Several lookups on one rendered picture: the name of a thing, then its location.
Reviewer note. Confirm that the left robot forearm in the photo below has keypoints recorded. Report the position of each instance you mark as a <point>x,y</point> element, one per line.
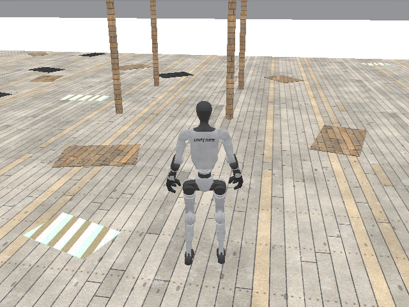
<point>173,170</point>

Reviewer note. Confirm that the robot right thigh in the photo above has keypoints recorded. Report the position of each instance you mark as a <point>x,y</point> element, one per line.
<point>219,190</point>

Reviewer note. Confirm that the robot right hand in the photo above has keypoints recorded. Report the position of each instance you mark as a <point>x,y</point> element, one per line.
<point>235,180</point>

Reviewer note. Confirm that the robot left hand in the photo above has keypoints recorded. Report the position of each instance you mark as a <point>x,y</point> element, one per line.
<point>170,183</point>

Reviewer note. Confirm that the robot left upper arm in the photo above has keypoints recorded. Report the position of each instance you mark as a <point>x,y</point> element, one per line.
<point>180,146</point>

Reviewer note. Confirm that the robot right upper arm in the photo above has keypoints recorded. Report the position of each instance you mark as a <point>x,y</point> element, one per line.
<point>228,146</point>

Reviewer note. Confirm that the right robot forearm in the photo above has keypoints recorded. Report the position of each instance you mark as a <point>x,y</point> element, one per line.
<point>235,168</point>

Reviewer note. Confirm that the robot left thigh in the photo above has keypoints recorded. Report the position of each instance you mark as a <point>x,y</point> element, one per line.
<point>189,193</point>

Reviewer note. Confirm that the robot thigh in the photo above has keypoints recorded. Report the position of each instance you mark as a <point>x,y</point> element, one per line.
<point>189,193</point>
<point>219,190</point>

